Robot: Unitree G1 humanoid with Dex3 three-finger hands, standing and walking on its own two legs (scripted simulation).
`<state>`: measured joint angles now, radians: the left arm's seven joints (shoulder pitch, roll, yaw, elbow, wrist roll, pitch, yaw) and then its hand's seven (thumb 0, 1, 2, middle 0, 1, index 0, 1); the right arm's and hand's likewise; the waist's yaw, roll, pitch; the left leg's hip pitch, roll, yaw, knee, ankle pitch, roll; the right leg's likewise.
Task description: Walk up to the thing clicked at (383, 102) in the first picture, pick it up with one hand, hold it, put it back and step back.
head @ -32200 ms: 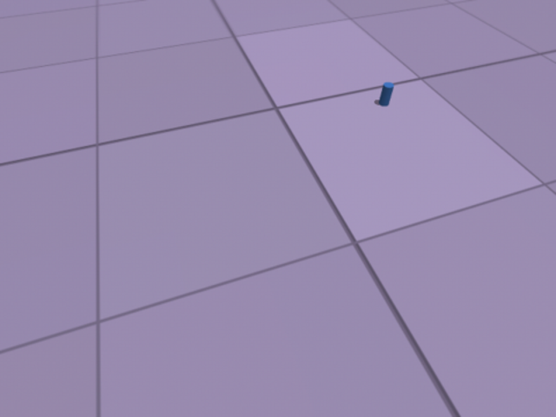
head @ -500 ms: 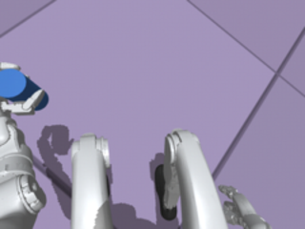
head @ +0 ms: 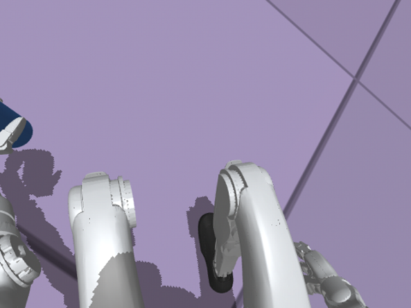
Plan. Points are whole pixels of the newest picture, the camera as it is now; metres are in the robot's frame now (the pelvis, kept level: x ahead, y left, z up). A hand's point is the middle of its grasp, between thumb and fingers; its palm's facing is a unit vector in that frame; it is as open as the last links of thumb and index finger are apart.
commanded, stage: crouch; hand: left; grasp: from above
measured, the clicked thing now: out of the picture +0.42 +0.34 -0.11
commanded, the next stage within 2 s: lower in 0.20 s
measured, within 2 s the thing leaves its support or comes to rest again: rests again in 1.66 s
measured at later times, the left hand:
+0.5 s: hand (0, 128) +0.42 +0.34 -0.14, palm faces +0.47 -0.88 -0.01, open 9.2 cm
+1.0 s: hand (12, 133) +0.42 +0.34 -0.19, palm faces +0.48 -0.88 -0.03, open 9.2 cm
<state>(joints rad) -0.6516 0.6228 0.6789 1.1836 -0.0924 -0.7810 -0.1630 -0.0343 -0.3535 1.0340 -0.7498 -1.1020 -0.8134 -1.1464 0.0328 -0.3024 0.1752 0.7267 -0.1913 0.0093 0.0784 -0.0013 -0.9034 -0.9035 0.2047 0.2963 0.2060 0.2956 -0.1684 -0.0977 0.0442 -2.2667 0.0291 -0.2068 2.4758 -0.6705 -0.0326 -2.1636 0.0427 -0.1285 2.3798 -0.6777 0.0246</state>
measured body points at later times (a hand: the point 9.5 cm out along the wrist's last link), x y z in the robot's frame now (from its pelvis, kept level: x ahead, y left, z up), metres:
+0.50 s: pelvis +0.00 +0.01 -0.02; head +0.22 +0.13 +0.35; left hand +0.39 +0.39 -0.14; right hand +0.13 -0.26 -0.09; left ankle +0.09 +0.14 -0.28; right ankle +0.11 -0.12 -0.28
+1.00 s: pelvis -0.01 +0.01 -0.03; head +0.23 +0.17 +0.31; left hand +0.39 +0.39 -0.19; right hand +0.14 -0.26 -0.08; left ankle +0.09 +0.14 -0.28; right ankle +0.11 -0.12 -0.28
